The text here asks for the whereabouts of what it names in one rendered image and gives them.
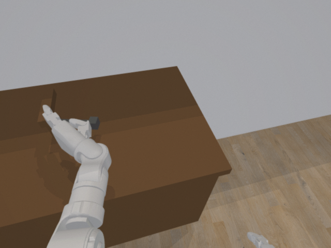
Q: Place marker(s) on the tap lever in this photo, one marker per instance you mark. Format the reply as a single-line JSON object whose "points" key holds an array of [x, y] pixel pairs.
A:
{"points": [[94, 122]]}

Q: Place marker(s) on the robot left forearm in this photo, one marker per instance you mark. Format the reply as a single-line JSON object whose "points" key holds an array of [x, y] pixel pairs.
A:
{"points": [[85, 208]]}

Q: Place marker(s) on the robot left hand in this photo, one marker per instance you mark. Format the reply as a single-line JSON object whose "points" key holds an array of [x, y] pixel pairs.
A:
{"points": [[64, 132]]}

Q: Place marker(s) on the left robot upper arm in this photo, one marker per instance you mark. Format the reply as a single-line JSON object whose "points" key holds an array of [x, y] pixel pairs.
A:
{"points": [[89, 237]]}

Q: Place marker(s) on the counter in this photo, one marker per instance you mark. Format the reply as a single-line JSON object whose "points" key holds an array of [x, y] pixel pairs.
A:
{"points": [[165, 157]]}

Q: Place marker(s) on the robot right hand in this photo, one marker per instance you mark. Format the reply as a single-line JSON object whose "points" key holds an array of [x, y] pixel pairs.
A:
{"points": [[259, 241]]}

